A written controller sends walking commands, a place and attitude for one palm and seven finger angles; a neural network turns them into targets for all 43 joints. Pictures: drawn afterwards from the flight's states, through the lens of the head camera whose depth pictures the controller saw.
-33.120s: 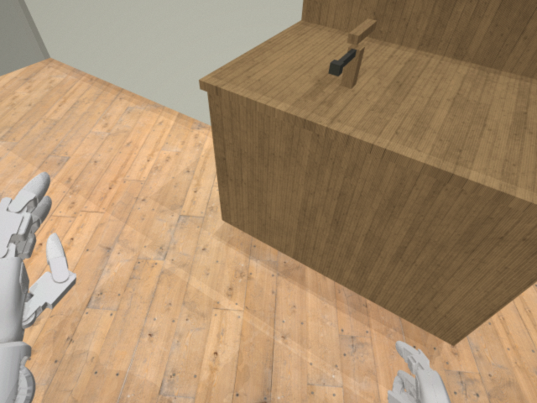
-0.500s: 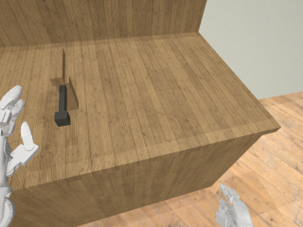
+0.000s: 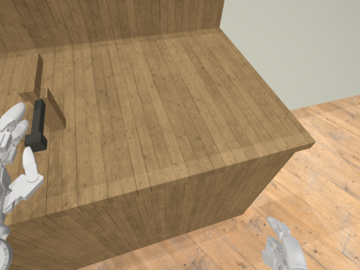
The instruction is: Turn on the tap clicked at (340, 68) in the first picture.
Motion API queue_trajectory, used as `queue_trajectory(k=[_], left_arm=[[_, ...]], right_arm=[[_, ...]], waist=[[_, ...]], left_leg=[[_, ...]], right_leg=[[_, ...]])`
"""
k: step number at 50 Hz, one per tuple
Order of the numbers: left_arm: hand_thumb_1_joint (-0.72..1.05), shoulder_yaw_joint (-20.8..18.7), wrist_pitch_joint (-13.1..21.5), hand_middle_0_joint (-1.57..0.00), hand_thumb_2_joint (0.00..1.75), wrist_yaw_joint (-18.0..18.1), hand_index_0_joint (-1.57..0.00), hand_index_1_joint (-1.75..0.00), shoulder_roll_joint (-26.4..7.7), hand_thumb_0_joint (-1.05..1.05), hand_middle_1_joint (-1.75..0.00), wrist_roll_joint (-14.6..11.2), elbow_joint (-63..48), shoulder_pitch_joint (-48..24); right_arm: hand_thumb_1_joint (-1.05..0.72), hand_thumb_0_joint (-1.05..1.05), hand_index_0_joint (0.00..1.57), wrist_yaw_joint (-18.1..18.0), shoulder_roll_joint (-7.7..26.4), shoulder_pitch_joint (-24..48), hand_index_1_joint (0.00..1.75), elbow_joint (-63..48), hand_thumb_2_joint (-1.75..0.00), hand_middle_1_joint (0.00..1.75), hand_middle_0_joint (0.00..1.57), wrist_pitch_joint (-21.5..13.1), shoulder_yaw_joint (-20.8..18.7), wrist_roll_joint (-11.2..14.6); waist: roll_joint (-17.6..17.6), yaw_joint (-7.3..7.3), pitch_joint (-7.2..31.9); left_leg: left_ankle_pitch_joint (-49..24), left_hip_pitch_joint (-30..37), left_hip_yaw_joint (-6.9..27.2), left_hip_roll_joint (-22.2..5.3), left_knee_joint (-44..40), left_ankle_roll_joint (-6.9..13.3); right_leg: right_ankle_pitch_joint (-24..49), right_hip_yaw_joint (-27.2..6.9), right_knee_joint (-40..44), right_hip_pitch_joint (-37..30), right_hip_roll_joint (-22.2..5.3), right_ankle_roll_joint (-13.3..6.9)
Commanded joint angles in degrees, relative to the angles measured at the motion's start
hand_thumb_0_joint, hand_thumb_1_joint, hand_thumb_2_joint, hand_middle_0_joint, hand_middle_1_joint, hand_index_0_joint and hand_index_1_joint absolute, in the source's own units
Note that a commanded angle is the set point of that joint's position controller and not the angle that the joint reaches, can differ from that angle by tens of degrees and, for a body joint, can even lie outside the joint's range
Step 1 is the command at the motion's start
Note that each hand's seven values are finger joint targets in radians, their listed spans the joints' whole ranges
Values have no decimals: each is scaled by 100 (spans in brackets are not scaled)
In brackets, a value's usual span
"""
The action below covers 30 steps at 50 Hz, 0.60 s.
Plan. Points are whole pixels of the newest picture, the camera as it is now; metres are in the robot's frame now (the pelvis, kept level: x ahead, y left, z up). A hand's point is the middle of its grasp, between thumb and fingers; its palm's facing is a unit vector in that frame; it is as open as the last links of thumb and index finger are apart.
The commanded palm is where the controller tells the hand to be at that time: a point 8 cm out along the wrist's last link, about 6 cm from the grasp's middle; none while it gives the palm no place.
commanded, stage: shuffle to correct the standing spot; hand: left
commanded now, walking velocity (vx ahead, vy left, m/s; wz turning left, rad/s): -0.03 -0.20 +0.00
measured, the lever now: (36, 142) +0.32 +0.31 +0.11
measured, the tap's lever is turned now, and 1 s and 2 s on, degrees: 0 0 0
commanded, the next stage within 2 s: come to a stop and stand still in 0.26 s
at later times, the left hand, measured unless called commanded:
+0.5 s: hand (16, 157) +0.24 +0.27 +0.19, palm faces +0.41 -0.77 -0.49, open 7.4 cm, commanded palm +0.15 +0.27 +0.18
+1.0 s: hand out of the picture +0.20 +0.30 +0.16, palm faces +0.42 -0.85 -0.31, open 7.4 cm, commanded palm +0.14 +0.33 +0.18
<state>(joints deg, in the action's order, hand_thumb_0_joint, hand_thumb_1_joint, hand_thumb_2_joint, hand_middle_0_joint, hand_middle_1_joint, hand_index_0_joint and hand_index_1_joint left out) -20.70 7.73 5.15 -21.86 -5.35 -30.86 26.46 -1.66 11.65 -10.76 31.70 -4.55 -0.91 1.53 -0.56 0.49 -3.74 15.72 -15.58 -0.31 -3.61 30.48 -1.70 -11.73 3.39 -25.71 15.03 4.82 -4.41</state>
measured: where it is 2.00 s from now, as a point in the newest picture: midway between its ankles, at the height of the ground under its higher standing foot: outside the picture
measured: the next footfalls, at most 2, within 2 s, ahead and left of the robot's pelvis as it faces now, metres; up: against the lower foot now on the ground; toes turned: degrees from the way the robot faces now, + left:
none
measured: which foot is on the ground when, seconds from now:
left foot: down 0.00-1.00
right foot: down 0.00-1.00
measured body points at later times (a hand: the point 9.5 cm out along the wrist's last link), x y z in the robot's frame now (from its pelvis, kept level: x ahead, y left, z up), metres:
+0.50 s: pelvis -0.01 -0.01 +0.00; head +0.04 +0.00 +0.45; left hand +0.21 +0.31 +0.21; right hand +0.17 -0.24 -0.08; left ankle +0.00 +0.14 -0.74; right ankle +0.02 -0.07 -0.74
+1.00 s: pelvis -0.02 +0.05 +0.00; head -0.01 +0.07 +0.45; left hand +0.17 +0.35 +0.18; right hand +0.16 -0.15 -0.07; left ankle +0.00 +0.14 -0.74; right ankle +0.02 -0.07 -0.74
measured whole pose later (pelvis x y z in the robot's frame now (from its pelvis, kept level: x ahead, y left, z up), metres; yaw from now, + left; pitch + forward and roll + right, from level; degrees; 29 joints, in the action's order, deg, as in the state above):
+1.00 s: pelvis -0.02 +0.05 +0.00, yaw +0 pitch -2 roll -1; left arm -19.0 11.9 6.2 -18.3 -1.1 -23.4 20.3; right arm -0.8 9.7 -12.4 33.6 -9.6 2.5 0.8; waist -1.7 2.4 -2.5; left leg 13.2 -12.8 -1.8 1.5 27.5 2.9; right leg -9.9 1.4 -24.6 13.1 0.2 0.1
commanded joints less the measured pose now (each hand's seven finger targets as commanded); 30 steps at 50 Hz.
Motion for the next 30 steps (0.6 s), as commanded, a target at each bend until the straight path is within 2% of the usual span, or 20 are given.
queue_trajectory(k=[1,4,5,6,10,14,15,16,18,19,20,21,22,23,24,25,26,28,29,30], left_arm=[[90,-823,375,-20,90,169,-20,-30,-1081,0,-30,-69,-1300,-178],[90,-874,346,-20,90,179,-20,-30,-1115,0,-30,-78,-1291,59],[90,-766,368,-20,90,163,-20,-30,-1006,0,-30,-80,-1282,-1],[90,-888,372,-20,90,162,-20,-30,-1130,0,-30,-72,-1310,-16],[90,-762,371,-20,90,160,-20,-30,-1022,0,-30,-69,-1281,2],[90,-866,326,-20,90,161,-20,-30,-1127,0,-30,-67,-1249,120],[90,-727,343,-20,90,144,-20,-30,-1002,0,-30,-62,-1258,23],[90,-815,348,-20,90,150,-20,-30,-1103,0,-30,-61,-1308,-35],[90,-812,329,-20,90,153,-20,-30,-1091,0,-30,-60,-1259,4],[90,-818,317,-20,90,182,-20,-30,-1089,0,-30,-65,-1325,17],[90,-3926,1010,-20,90,-11,-20,-30,-5444,0,-30,857,-1988,-5684],[90,-1860,742,-20,90,-293,-20,-30,-2136,0,-30,294,1058,-2790],[90,-1263,694,-20,90,-382,-20,-30,-1513,0,-30,210,1258,-1443],[90,-798,797,-20,90,-428,-20,-30,-1211,0,-30,119,448,-1113],[90,-252,818,-20,90,-391,-20,-30,-457,0,-30,-3,217,-483],[90,-384,838,-20,90,-294,-20,-30,-716,0,-30,30,-428,-445],[90,-475,830,-20,90,-209,-20,-30,-817,0,-30,34,-573,-254],[90,-736,818,-20,90,-47,-20,-30,-1019,0,-30,74,-657,-65],[90,-984,815,-20,90,84,-20,-30,-1199,0,-30,46,-709,95],[90,-1061,832,-20,90,129,-20,-30,-1211,0,-30,38,-666,3]], right_arm=[[-90,0,20,-87,695,356,30,-882,-90,30,20,-300,-295,-14],[-90,0,20,-101,683,425,30,-883,-90,30,20,-281,-283,9],[-90,0,20,-95,705,355,30,-855,-90,30,20,-264,-267,-26],[-90,0,20,-100,728,349,30,-887,-90,30,20,-275,-313,-19],[-90,0,20,-97,718,359,30,-863,-90,30,20,-244,-264,-15],[-90,0,20,-100,700,392,30,-894,-90,30,20,-245,-275,14],[-90,0,20,-92,722,333,30,-875,-90,30,20,-234,-265,-19],[-90,0,20,-90,739,314,30,-890,-90,30,20,-241,-305,-11],[-90,0,20,-88,721,281,30,-903,-90,30,20,-236,-304,-9],[-90,0,20,-90,686,373,30,-880,-90,30,20,-238,-264,25],[-90,0,20,-158,831,-1054,30,-33,-90,30,20,-780,-492,-283],[-90,0,20,-167,492,-262,30,-378,-90,30,20,-783,-390,-203],[-90,0,20,-102,816,-254,30,-740,-90,30,20,-875,-475,-90],[-90,0,20,-28,861,-324,30,-774,-90,30,20,-834,-434,-91],[-90,0,20,98,728,-57,30,-825,-90,30,20,-842,-333,17],[-90,0,20,169,844,-70,30,-921,-90,30,20,-833,-353,4],[-90,0,20,205,796,45,30,-950,-90,30,20,-831,-324,16],[-90,0,20,194,700,124,30,-913,-90,30,20,-832,-286,23],[-90,0,20,180,631,303,30,-827,-90,30,20,-797,-220,44],[-90,0,20,117,630,249,30,-821,-90,30,20,-767,-224,8]], waist=[[85,-42,1100],[231,-57,1090],[169,-69,1112],[216,-40,1140],[309,-62,1072],[291,-44,1068],[243,-59,1080],[292,-36,1103],[150,-39,1100],[286,-56,1149],[-696,17,311],[-309,89,1227],[410,333,1081],[735,240,1339],[1095,159,1590],[1002,222,1625],[555,265,1521],[-468,254,1329],[-618,207,1322],[-994,152,1298]], left_leg=[[-517,334,230,-242,-42,306],[-807,441,240,-313,-31,322],[-878,349,268,-340,-84,328],[-988,353,302,-390,-102,331],[-920,246,331,-427,-181,354],[-1051,332,351,-486,-173,354],[-980,279,331,-469,-158,363],[-885,265,339,-476,-161,348],[-760,298,279,-442,-87,340],[-856,401,291,-382,-100,333],[-772,-81,-873,120,-151,163],[-1133,-71,-429,344,-422,305],[-1301,202,-364,105,-85,220],[-1203,107,-273,30,-128,348],[-1670,379,-154,-196,-274,447],[-1779,267,-14,-338,-229,473],[-1535,-42,70,-354,-184,481],[-702,-180,-34,-15,73,346],[-453,-4,-96,148,158,296],[-119,-58,-67,276,278,276]], right_leg=[[854,-960,542,-333,-1083,177],[1186,-918,444,-280,-1074,212],[1190,-794,383,-381,-1026,234],[1304,-812,328,-439,-1003,276],[1183,-710,317,-478,-958,321],[1362,-748,311,-495,-957,353],[1300,-729,326,-514,-947,374],[1243,-767,337,-539,-973,372],[1231,-851,404,-493,-1021,370],[1339,-892,400,-519,-1051,323],[2454,-628,921,-128,-559,1339],[2348,-762,390,-847,-1009,658],[2711,-1388,250,-765,-1065,669],[2712,-1206,-69,-1059,-1146,745],[2676,-858,-512,-1169,-1054,756],[2155,-784,-668,-1081,-967,796],[1708,-731,-558,-1145,-954,791],[1161,-994,131,-942,-1074,669],[1195,-1103,384,-762,-1159,555],[756,-1248,614,-655,-1360,449]])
